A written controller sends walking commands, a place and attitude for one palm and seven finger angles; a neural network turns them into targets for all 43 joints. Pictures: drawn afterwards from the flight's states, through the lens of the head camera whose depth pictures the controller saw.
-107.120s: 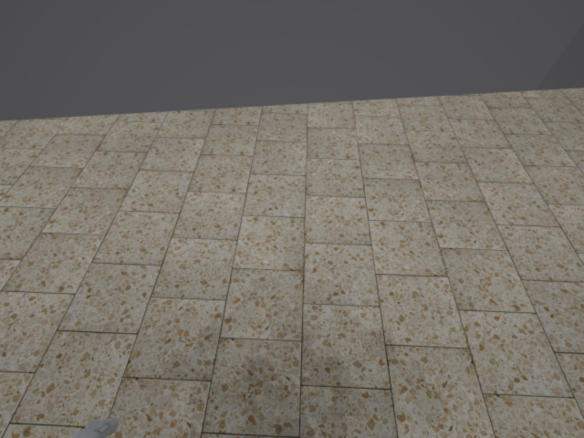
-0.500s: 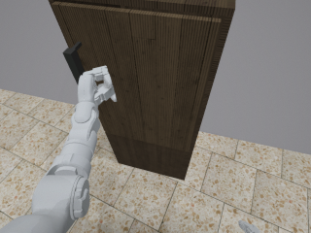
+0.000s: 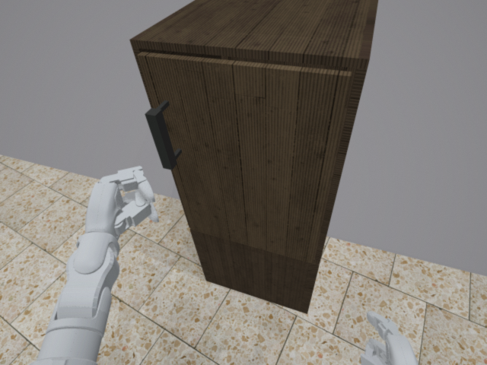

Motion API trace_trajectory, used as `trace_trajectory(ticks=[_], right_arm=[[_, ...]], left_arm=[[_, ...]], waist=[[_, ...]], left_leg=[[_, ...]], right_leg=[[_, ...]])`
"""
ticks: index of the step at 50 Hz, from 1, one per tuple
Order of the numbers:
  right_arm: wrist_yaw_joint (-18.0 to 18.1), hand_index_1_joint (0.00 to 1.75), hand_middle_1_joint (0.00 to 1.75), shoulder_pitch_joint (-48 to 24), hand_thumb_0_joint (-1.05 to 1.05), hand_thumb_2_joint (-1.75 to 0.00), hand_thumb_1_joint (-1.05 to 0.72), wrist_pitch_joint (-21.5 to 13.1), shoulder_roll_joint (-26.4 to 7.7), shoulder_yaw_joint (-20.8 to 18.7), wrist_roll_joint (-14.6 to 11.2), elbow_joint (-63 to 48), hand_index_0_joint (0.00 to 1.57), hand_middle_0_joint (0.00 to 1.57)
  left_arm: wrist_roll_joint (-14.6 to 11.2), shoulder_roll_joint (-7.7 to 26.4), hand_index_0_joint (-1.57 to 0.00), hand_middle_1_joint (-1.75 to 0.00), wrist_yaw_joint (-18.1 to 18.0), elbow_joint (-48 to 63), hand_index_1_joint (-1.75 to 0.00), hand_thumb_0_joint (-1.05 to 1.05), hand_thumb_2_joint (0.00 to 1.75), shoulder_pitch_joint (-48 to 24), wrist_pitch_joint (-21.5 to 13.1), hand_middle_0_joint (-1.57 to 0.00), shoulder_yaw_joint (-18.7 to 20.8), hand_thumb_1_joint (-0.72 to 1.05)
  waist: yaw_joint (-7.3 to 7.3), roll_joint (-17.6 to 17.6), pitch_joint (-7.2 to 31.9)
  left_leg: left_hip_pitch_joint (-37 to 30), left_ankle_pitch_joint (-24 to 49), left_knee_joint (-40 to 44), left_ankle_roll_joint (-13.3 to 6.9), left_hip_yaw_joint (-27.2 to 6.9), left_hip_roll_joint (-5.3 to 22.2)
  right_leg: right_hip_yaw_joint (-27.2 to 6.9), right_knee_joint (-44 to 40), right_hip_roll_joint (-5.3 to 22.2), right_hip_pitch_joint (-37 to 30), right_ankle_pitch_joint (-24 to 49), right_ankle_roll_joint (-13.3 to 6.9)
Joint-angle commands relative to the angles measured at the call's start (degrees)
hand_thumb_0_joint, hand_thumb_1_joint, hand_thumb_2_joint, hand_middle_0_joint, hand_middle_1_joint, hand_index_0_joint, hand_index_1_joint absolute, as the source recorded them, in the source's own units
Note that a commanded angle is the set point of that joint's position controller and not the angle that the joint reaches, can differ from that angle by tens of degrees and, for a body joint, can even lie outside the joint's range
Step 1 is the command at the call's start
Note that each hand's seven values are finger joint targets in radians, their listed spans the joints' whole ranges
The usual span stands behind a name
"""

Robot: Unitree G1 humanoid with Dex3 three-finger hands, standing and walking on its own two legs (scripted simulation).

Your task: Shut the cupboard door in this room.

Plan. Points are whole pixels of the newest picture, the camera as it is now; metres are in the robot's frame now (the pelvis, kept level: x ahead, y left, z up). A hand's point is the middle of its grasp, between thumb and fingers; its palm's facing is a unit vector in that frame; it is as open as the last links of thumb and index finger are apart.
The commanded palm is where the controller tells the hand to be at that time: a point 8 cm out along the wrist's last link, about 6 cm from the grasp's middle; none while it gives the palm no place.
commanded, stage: draw the hand back to the body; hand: left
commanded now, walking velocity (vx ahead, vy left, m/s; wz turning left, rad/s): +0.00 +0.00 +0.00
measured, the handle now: (167, 135) +0.58 +0.21 +0.09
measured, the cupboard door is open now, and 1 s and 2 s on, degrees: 0 0 0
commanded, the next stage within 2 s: step back with the hand held close in 0.96 s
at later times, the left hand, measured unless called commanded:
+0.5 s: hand (45, 259) +0.22 +0.27 +0.15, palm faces +0.40 -0.85 -0.35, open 5.5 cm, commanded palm +0.16 +0.31 +0.18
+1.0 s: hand (25, 265) +0.20 +0.28 +0.16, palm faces +0.45 -0.80 -0.39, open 7.4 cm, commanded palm +0.15 +0.32 +0.18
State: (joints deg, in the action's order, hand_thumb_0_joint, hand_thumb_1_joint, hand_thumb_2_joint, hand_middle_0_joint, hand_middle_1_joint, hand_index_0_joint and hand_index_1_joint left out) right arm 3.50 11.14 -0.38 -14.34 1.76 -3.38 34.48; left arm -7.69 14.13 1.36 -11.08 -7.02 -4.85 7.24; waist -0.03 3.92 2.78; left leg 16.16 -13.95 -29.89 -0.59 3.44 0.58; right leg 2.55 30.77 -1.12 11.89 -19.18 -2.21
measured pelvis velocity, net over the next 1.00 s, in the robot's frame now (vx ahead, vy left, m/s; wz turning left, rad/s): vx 0.01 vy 0.02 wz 0.01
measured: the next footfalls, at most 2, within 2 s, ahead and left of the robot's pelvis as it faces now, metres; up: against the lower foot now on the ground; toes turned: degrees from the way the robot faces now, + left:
none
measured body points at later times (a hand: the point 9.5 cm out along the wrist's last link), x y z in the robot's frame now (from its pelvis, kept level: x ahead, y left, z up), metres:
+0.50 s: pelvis +0.00 +0.02 +0.01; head -0.02 -0.01 +0.46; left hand +0.19 +0.31 +0.17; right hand +0.19 -0.20 -0.08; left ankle +0.02 +0.11 -0.73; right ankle -0.03 -0.09 -0.73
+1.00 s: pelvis +0.01 +0.02 +0.01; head -0.01 -0.01 +0.46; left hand +0.17 +0.32 +0.19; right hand +0.20 -0.20 -0.08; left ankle +0.02 +0.11 -0.73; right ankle -0.03 -0.09 -0.73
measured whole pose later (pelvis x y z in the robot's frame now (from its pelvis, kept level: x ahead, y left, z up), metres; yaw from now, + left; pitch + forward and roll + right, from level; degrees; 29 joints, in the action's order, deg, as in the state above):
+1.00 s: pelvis +0.01 +0.02 +0.01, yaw +0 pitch -4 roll +0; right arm 3.9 10.8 -4.0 -13.0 1.4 -0.7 35.9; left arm -4.4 19.2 -5.8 20.7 26.3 -4.2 19.0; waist 3.3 4.1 0.3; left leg 7.6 -12.4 -23.5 -1.8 3.3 -0.6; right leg 2.6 21.3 -0.4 1.8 -15.9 -0.9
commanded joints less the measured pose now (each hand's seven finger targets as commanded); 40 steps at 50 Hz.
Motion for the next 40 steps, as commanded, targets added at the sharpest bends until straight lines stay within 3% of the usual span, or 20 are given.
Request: trace_trajectory(ticks=[1, 3, 7, 9, 10, 14, 15, 17, 19, 20, 24, 25, 29, 30, 33, 37, 39, 40], right_arm=[[0.8, 0.30, 0.30, -7.6, 0.00, -0.90, -0.90, -1.4, -4.9, -1.4, 0.5, -8.7, 0.20, 0.20], [0.9, 0.30, 0.30, -8.1, 0.00, -0.90, -0.90, -1.7, -4.7, -1.3, 0.8, -8.5, 0.20, 0.20], [1.1, 0.30, 0.30, -8.6, 0.00, -0.90, -0.90, -2.1, -4.4, -1.3, 1.4, -8.3, 0.20, 0.20], [1.0, 0.30, 0.30, -8.9, 0.00, -0.90, -0.90, -2.4, -4.8, -1.3, 1.6, -8.3, 0.20, 0.20], [1.0, 0.30, 0.30, -9.0, 0.00, -0.90, -0.90, -2.4, -4.4, -1.3, 1.7, -8.7, 0.20, 0.20], [0.8, 0.30, 0.30, -9.2, 0.00, -0.90, -0.90, -2.5, -4.8, -1.5, 2.1, -8.5, 0.20, 0.20], [0.7, 0.30, 0.30, -9.2, 0.00, -0.90, -0.90, -2.5, -4.3, -1.7, 1.9, -8.8, 0.20, 0.20], [0.6, 0.30, 0.30, -9.3, 0.00, -0.90, -0.90, -2.8, -4.3, -1.7, 2.1, -8.9, 0.20, 0.20], [0.7, 0.30, 0.30, -9.4, 0.00, -0.90, -0.90, -3.2, -4.9, -1.9, 2.2, -8.6, 0.20, 0.20], [0.7, 0.30, 0.30, -9.3, 0.00, -0.90, -0.90, -3.3, -4.4, -2.1, 2.1, -8.8, 0.20, 0.20], [0.6, 0.30, 0.30, -9.0, 0.00, -0.90, -0.90, -4.5, -4.7, -2.4, 2.4, -8.4, 0.20, 0.20], [0.6, 0.30, 0.30, -8.6, 0.00, -0.90, -0.90, -4.5, -4.3, -2.5, 2.3, -8.7, 0.20, 0.20], [0.5, 0.30, 0.30, -8.4, 0.00, -0.90, -0.90, -5.7, -4.7, -2.9, 2.3, -8.3, 0.20, 0.20], [0.5, 0.30, 0.30, -8.1, 0.00, -0.90, -0.90, -5.7, -4.4, -2.6, 2.3, -8.2, 0.20, 0.20], [0.9, 0.30, 0.30, -7.8, 0.00, -0.90, -0.90, -6.1, -5.2, -2.9, 2.3, -7.6, 0.20, 0.20], [1.4, 0.30, 0.30, -7.8, 0.00, -0.90, -0.90, -6.5, -5.1, -3.0, 2.5, -7.5, 0.20, 0.20], [1.4, 0.30, 0.30, -8.0, 0.00, -0.90, -0.90, -6.6, -5.3, -2.9, 2.7, -7.3, 0.20, 0.20], [1.3, 0.30, 0.30, -8.1, 0.00, -0.90, -0.90, -6.6, -4.8, -2.8, 2.7, -7.5, 0.20, 0.20]], left_arm=[[2.2, 11.1, -0.97, -1.14, -4.3, 19.1, -1.14, 0.00, 0.90, -11.7, -3.0, -0.97, 4.1, 0.90], [2.8, 11.6, -0.92, -1.08, -5.2, 22.3, -1.08, 0.00, 0.90, -10.9, -3.0, -0.92, 4.5, 0.90], [3.0, 11.2, -0.81, -0.96, -6.2, 26.7, -0.96, 0.00, 0.90, -5.3, -3.0, -0.81, 4.9, 0.90], [3.2, 12.5, -0.75, -0.90, -6.3, 27.5, -0.90, 0.00, 0.90, -0.5, -2.9, -0.75, 6.6, 0.90], [2.9, 10.9, -0.72, -0.87, -6.3, 29.1, -0.87, 0.00, 0.90, 1.4, -2.7, -0.72, 5.4, 0.90], [3.0, 13.7, -0.61, -0.75, -6.6, 30.9, -0.75, 0.00, 0.90, 9.0, -2.6, -0.61, 9.9, 0.90], [2.8, 12.4, -0.58, -0.72, -6.5, 33.1, -0.72, 0.00, 0.90, 10.6, -2.6, -0.58, 9.3, 0.90], [2.9, 12.9, -0.53, -0.66, -6.7, 35.8, -0.66, 0.00, 0.90, 12.7, -2.6, -0.53, 10.3, 0.90], [3.0, 15.3, -0.47, -0.60, -6.9, 36.3, -0.60, 0.00, 0.90, 15.5, -2.7, -0.47, 13.3, 0.90], [2.9, 13.9, -0.45, -0.57, -6.9, 38.2, -0.57, 0.00, 0.90, 16.8, -2.8, -0.45, 12.5, 0.90], [3.0, 17.2, -0.34, -0.45, -7.5, 40.9, -0.45, 0.00, 0.90, 23.6, -3.3, -0.34, 17.5, 0.90], [2.8, 15.9, -0.31, -0.42, -7.5, 42.5, -0.42, 0.00, 0.90, 24.9, -3.3, -0.31, 16.7, 0.90], [2.9, 18.5, -0.20, -0.30, -8.0, 44.6, -0.30, 0.00, 0.90, 30.3, -3.6, -0.20, 21.2, 0.90], [2.9, 15.3, -0.20, -0.30, -7.9, 43.9, -0.30, 0.00, 0.90, 29.6, -3.4, -0.20, 18.0, 0.90], [3.5, 15.1, -0.20, -0.30, -8.2, 42.1, -0.30, 0.00, 0.90, 25.0, -3.2, -0.20, 17.0, 0.90], [3.5, 14.9, -0.20, -0.30, -8.5, 41.7, -0.30, 0.00, 0.90, 24.7, -3.2, -0.20, 16.6, 0.90], [3.6, 16.7, -0.20, -0.30, -8.5, 42.0, -0.30, 0.00, 0.90, 25.2, -3.2, -0.20, 18.3, 0.90], [3.5, 15.6, -0.20, -0.30, -8.5, 43.4, -0.30, 0.00, 0.90, 25.6, -3.3, -0.20, 17.3, 0.90]], waist=[[0.85, -4.7, 6.1], [0.83, -1.4, 5.9], [1.10, 0.0, 5.4], [1.91, -1.3, 5.3], [1.65, -0.7, 4.7], [2.64, -3.1, 3.6], [2.38, -2.4, 3.9], [2.49, 0.4, 2.9], [2.98, -2.6, 2.0], [2.68, -0.5, 2.3], [3.60, -0.5, 2.1], [3.29, 0.0, 2.4], [3.88, 0.6, 0.7], [3.07, -0.1, -0.6], [2.51, -1.4, -2.8], [2.90, -1.7, -0.4], [3.52, -1.7, 0.6], [3.40, -1.0, 0.9]], left_leg=[[-11.4, 7.4, 6.4, -2.0, -1.8, -0.2], [-13.7, 7.5, 7.6, -1.9, -1.9, -0.1], [-15.6, 8.2, 9.4, -1.5, -2.5, 0.2], [-15.9, 9.1, 9.9, -1.6, -2.7, 0.3], [-15.9, 9.3, 10.2, -1.5, -2.8, 0.4], [-14.7, 10.2, 10.2, -1.5, -2.9, 0.3], [-15.0, 11.0, 10.2, -1.3, -2.9, 0.5], [-15.1, 10.8, 10.2, -1.1, -3.0, 0.6], [-14.4, 10.3, 10.2, -1.2, -3.1, 0.6], [-14.5, 10.3, 10.1, -1.1, -3.0, 0.7], [-14.1, 11.2, 9.6, -1.2, -3.1, 0.8], [-13.8, 11.9, 9.6, -1.0, -3.1, 0.8], [-13.4, 11.6, 9.1, -1.0, -3.2, 1.0], [-12.8, 11.0, 9.5, -0.9, -3.3, 1.0], [-12.8, 7.3, 10.3, -1.1, -3.7, 1.1], [-14.0, 8.1, 10.2, -1.4, -3.6, 0.8], [-14.1, 9.3, 10.0, -1.5, -3.6, 0.7], [-13.9, 10.1, 9.9, -1.3, -3.5, 0.6]], right_leg=[[-3.0, -10.4, 1.5, -0.1, 15.1, 2.4], [-2.7, -11.6, 1.1, -0.5, 13.6, 1.9], [-2.0, -12.5, 0.9, -2.8, 13.0, 1.4], [-1.8, -13.0, 0.7, -3.4, 13.5, 1.4], [-1.8, -12.8, 0.9, -3.9, 13.7, 1.3], [-1.7, -13.6, 0.8, -4.8, 14.7, 1.3], [-1.6, -12.9, 1.0, -5.4, 15.3, 1.3], [-1.5, -13.0, 1.0, -4.7, 14.8, 1.3], [-1.4, -13.9, 0.7, -4.3, 14.2, 1.4], [-1.5, -13.3, 1.1, -4.7, 13.8, 1.3], [-1.4, -13.7, 0.9, -4.6, 14.7, 1.4], [-1.2, -12.7, 1.2, -5.4, 15.2, 1.3], [-1.2, -13.7, 0.9, -3.9, 14.6, 1.3], [-1.1, -13.0, 1.2, -3.8, 13.9, 1.3], [-1.0, -13.9, 1.0, -1.1, 10.0, 1.6], [-1.3, -13.6, 1.3, -2.9, 10.6, 1.5], [-1.5, -14.0, 1.2, -3.6, 11.8, 1.4], [-1.4, -13.2, 1.5, -4.6, 12.7, 1.3]])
